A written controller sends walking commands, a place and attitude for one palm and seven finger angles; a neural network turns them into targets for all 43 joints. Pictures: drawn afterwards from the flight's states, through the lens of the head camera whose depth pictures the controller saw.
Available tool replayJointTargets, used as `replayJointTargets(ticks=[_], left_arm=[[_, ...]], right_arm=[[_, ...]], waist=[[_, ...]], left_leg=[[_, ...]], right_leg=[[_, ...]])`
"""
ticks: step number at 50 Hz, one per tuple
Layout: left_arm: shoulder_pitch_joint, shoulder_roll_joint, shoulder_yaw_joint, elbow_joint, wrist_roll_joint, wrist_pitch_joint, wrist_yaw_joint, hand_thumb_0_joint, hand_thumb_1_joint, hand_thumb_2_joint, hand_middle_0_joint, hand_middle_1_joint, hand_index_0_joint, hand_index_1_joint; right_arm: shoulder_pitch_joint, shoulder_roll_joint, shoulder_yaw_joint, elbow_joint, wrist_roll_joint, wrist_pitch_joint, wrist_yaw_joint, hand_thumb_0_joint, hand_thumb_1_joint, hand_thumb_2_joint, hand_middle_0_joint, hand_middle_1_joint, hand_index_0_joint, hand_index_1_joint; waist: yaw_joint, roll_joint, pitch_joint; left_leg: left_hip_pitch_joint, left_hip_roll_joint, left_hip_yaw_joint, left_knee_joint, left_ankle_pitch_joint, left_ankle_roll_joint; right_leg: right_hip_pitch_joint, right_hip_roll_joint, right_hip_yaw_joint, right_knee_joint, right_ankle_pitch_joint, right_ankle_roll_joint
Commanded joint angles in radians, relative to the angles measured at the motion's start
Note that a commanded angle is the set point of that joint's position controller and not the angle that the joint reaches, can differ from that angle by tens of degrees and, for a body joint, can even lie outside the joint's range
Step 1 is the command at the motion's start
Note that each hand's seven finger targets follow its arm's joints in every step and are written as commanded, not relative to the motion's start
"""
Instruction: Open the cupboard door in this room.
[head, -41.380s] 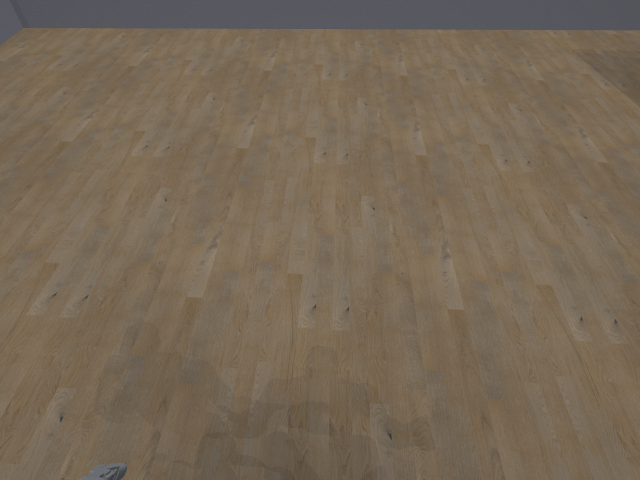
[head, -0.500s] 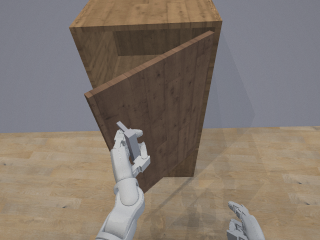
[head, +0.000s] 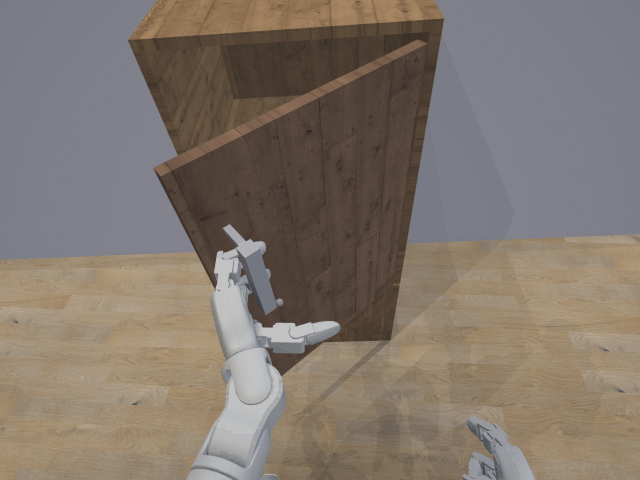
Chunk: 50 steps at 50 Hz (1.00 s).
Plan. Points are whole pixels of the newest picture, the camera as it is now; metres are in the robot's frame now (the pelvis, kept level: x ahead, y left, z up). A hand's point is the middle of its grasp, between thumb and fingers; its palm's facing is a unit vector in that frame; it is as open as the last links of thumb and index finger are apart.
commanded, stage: open thumb and fingers to let go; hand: left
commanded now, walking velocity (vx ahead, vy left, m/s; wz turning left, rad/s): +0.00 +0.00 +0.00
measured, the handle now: (250, 270) +0.37 +0.10 +0.07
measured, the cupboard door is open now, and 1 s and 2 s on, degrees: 40 44 43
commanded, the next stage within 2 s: slide the hand sideways off the handle in 0.22 s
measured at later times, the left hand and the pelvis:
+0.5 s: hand (275, 332) +0.28 +0.06 +0.06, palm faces -0.10 -0.99 -0.03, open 16.1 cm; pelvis -0.01 +0.04 -0.01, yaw -1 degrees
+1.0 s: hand (261, 353) +0.26 +0.07 +0.06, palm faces -0.06 -1.00 +0.01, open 16.2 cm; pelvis -0.01 +0.06 -0.01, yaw -3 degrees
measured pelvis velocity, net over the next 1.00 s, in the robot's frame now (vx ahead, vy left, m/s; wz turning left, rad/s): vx -0.01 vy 0.06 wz -0.06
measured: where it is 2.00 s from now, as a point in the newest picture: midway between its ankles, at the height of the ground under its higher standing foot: outside the picture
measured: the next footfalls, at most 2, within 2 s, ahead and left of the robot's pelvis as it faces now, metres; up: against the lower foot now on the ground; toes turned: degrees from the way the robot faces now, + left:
none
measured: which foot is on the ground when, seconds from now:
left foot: down 0.00-1.00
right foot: down 0.00-1.00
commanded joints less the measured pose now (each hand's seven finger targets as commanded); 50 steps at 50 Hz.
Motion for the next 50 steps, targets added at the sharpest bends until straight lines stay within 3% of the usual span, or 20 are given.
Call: replayJointTargets(ticks=[1, 5, 10, 12, 16, 17, 18, 19, 20, 22, 24, 26, 32, 36, 38, 39, 41, 43, 45, 50], left_arm=[[-0.209, -0.113, -0.021, -0.210, 0.027, -0.056, 0.003, 0.000, -0.500, 0.300, -0.225, -0.750, -0.225, -0.750], [-0.248, -0.163, -0.064, -0.193, 0.033, -0.051, 0.013, 0.000, -0.500, 0.300, -0.192, -0.550, -0.192, -0.550], [-0.302, -0.152, -0.040, -0.171, 0.021, -0.043, 0.036, 0.000, -0.500, 0.300, -0.150, -0.300, -0.150, -0.300], [-0.285, -0.147, -0.025, -0.159, 0.021, -0.034, 0.043, 0.000, -0.500, 0.300, -0.150, -0.300, -0.150, -0.300], [-0.287, -0.196, -0.064, -0.137, 0.027, -0.017, 0.045, 0.000, -0.500, 0.300, -0.150, -0.300, -0.150, -0.300], [-0.271, -0.095, -0.296, -0.197, 0.122, -0.074, -0.170, 0.000, -0.500, 0.300, -0.150, -0.300, -0.150, -0.300], [-0.299, -0.028, -0.219, -0.248, 0.078, -0.136, -0.281, 0.000, -0.500, 0.300, -0.150, -0.300, -0.150, -0.300], [-0.304, -0.005, -0.228, -0.292, 0.051, -0.180, -0.372, 0.000, -0.500, 0.300, -0.150, -0.300, -0.150, -0.300], [-0.300, -0.001, -0.225, -0.291, 0.020, -0.209, -0.439, 0.000, -0.500, 0.300, -0.150, -0.300, -0.150, -0.300], [-0.300, -0.021, -0.209, -0.283, -0.046, -0.227, -0.489, 0.000, -0.500, 0.300, -0.150, -0.300, -0.150, -0.300], [-0.304, -0.051, -0.186, -0.247, -0.097, -0.216, -0.464, 0.000, -0.500, 0.300, -0.150, -0.300, -0.150, -0.300], [-0.263, -0.033, -0.142, -0.244, -0.105, -0.202, -0.409, 0.000, -0.500, 0.300, -0.150, -0.300, -0.150, -0.300], [-0.183, 0.006, -0.108, -0.254, 0.003, -0.181, -0.286, 0.000, -0.500, 0.300, -0.150, -0.300, -0.150, -0.300], [-0.106, 0.024, -0.102, -0.263, 0.014, -0.167, -0.285, 0.000, -0.500, 0.300, -0.150, -0.300, -0.150, -0.300], [-0.095, 0.008, -0.119, -0.296, 0.012, -0.163, -0.289, 0.000, -0.500, 0.300, -0.150, -0.300, -0.150, -0.300], [-0.069, 0.017, -0.114, -0.295, 0.008, -0.158, -0.291, 0.000, -0.500, 0.300, -0.150, -0.300, -0.150, -0.300], [-0.078, 0.025, -0.113, -0.321, 0.005, -0.155, -0.298, 0.000, -0.500, 0.300, -0.150, -0.300, -0.150, -0.300], [-0.022, 0.006, -0.133, -0.358, 0.000, -0.158, -0.306, 0.000, -0.500, 0.300, -0.150, -0.300, -0.150, -0.300], [0.012, 0.003, -0.143, -0.378, -0.001, -0.156, -0.310, 0.000, -0.500, 0.300, -0.150, -0.300, -0.150, -0.300], [0.081, 0.044, -0.131, -0.458, 0.010, -0.164, -0.327, 0.000, -0.500, 0.300, -0.150, -0.300, -0.150, -0.300]], right_arm=[[-0.083, -0.059, -0.025, -0.152, -0.001, -0.056, -0.001, 0.000, -0.900, -0.900, 0.200, 0.300, 0.200, 0.300], [-0.091, -0.057, -0.021, -0.154, -0.001, -0.058, 0.005, 0.000, -0.900, -0.900, 0.200, 0.300, 0.200, 0.300], [-0.108, -0.054, -0.016, -0.150, -0.001, -0.058, 0.003, 0.000, -0.900, -0.900, 0.200, 0.300, 0.200, 0.300], [-0.115, -0.053, -0.015, -0.151, -0.002, -0.056, 0.005, 0.000, -0.900, -0.900, 0.200, 0.300, 0.200, 0.300], [-0.116, -0.053, -0.015, -0.154, -0.002, -0.056, 0.014, 0.000, -0.900, -0.900, 0.200, 0.300, 0.200, 0.300], [-0.043, -0.096, -0.014, -0.149, 0.014, -0.037, 0.023, 0.000, -0.900, -0.900, 0.200, 0.300, 0.200, 0.300], [-0.030, -0.088, -0.029, -0.174, 0.024, -0.035, 0.018, 0.000, -0.900, -0.900, 0.200, 0.300, 0.200, 0.300], [-0.031, -0.094, -0.025, -0.194, 0.028, -0.037, 0.013, 0.000, -0.900, -0.900, 0.200, 0.300, 0.200, 0.300], [-0.021, -0.089, -0.022, -0.203, 0.034, -0.043, 0.009, 0.000, -0.900, -0.900, 0.200, 0.300, 0.200, 0.300], [-0.022, -0.083, -0.015, -0.223, 0.050, -0.051, 0.005, 0.000, -0.900, -0.900, 0.200, 0.300, 0.200, 0.300], [-0.032, -0.085, -0.010, -0.230, 0.059, -0.058, 0.001, 0.000, -0.900, -0.900, 0.200, 0.300, 0.200, 0.300], [-0.041, -0.093, -0.012, -0.242, 0.057, -0.059, 0.004, 0.000, -0.900, -0.900, 0.200, 0.300, 0.200, 0.300], [-0.034, -0.093, -0.018, -0.263, 0.043, -0.034, 0.023, 0.000, -0.900, -0.900, 0.200, 0.300, 0.200, 0.300], [-0.038, -0.097, -0.014, -0.282, 0.044, -0.016, 0.023, 0.000, -0.900, -0.900, 0.200, 0.300, 0.200, 0.300], [-0.046, -0.090, -0.011, -0.290, 0.046, -0.013, 0.021, 0.000, -0.900, -0.900, 0.200, 0.300, 0.200, 0.300], [-0.042, -0.091, -0.009, -0.292, 0.048, -0.010, 0.020, 0.000, -0.900, -0.900, 0.200, 0.300, 0.200, 0.300], [-0.047, -0.094, -0.008, -0.296, 0.049, -0.009, 0.014, 0.000, -0.900, -0.900, 0.200, 0.300, 0.200, 0.300], [-0.049, -0.090, -0.007, -0.304, 0.052, -0.013, 0.015, 0.000, -0.900, -0.900, 0.200, 0.300, 0.200, 0.300], [-0.044, -0.090, -0.007, -0.307, 0.051, -0.016, 0.016, 0.000, -0.900, -0.900, 0.200, 0.300, 0.200, 0.300], [-0.039, -0.090, -0.007, -0.320, 0.049, -0.022, 0.011, 0.000, -0.900, -0.900, 0.200, 0.300, 0.200, 0.300]], waist=[[-0.004, -0.180, -0.236], [-0.017, -0.160, -0.214], [-0.008, -0.150, -0.219], [0.008, -0.126, -0.231], [0.003, -0.127, -0.217], [-0.096, -0.173, -0.156], [-0.067, -0.159, -0.223], [-0.061, -0.102, -0.273], [-0.066, -0.085, -0.273], [-0.062, -0.047, -0.239], [-0.058, -0.090, -0.181], [-0.025, -0.107, -0.186], [0.000, -0.115, -0.212], [0.012, -0.138, -0.177], [0.008, -0.088, -0.160], [0.011, -0.105, -0.142], [0.002, -0.122, -0.145], [0.009, -0.076, -0.145], [0.004, -0.084, -0.139], [0.004, -0.092, -0.160]], left_leg=[[0.105, -0.032, 0.021, 0.000, 0.185, 0.048], [0.131, -0.031, 0.027, -0.001, 0.170, 0.051], [0.138, -0.031, 0.030, -0.007, 0.150, 0.051], [0.141, -0.030, 0.032, -0.011, 0.166, 0.051], [0.153, -0.021, 0.029, -0.011, 0.184, 0.050], [0.156, -0.029, 0.024, -0.015, 0.204, 0.075], [0.167, -0.028, 0.025, -0.004, 0.231, 0.080], [0.187, -0.032, 0.030, 0.005, 0.230, 0.083], [0.200, -0.029, 0.028, 0.010, 0.223, 0.084], [0.225, -0.021, 0.029, 0.001, 0.169, 0.080], [0.216, -0.014, 0.017, -0.023, 0.093, 0.074], [0.209, -0.013, 0.011, -0.047, 0.084, 0.069], [0.194, -0.007, 0.026, -0.041, 0.134, 0.070], [0.167, -0.007, 0.030, -0.055, 0.102, 0.069], [0.179, -0.006, 0.037, -0.057, 0.083, 0.068], [0.171, -0.006, 0.034, -0.062, 0.076, 0.067], [0.176, -0.002, 0.029, -0.064, 0.068, 0.068], [0.192, -0.001, 0.029, -0.066, 0.079, 0.065], [0.193, -0.001, 0.027, -0.062, 0.089, 0.065], [0.188, -0.004, 0.027, -0.044, 0.108, 0.068]], right_leg=[[0.161, -0.108, 0.184, -0.225, 0.590, 0.141], [0.104, -0.091, 0.145, -0.221, 0.500, 0.130], [0.083, -0.078, 0.127, -0.222, 0.406, 0.119], [0.087, -0.070, 0.115, -0.208, 0.409, 0.111], [0.057, -0.049, 0.077, -0.183, 0.389, 0.098], [0.024, -0.049, 0.113, -0.165, 0.493, 0.103], [0.058, -0.052, 0.112, -0.147, 0.542, 0.098], [0.076, -0.056, 0.123, -0.135, 0.560, 0.097], [0.064, -0.055, 0.117, -0.132, 0.542, 0.095], [0.011, -0.039, 0.101, -0.149, 0.396, 0.086], [-0.036, -0.027, 0.081, -0.171, 0.254, 0.086], [-0.018, -0.021, 0.068, -0.166, 0.213, 0.082], [-0.004, -0.019, 0.062, -0.130, 0.252, 0.076], [0.012, -0.015, 0.062, -0.144, 0.218, 0.073], [-0.006, -0.014, 0.065, -0.150, 0.203, 0.074], [-0.003, -0.011, 0.062, -0.153, 0.194, 0.073], [-0.003, -0.010, 0.062, -0.156, 0.180, 0.074], [-0.008, -0.009, 0.057, -0.148, 0.194, 0.073], [-0.009, -0.007, 0.055, -0.146, 0.208, 0.073], [-0.001, -0.009, 0.063, -0.134, 0.238, 0.076]])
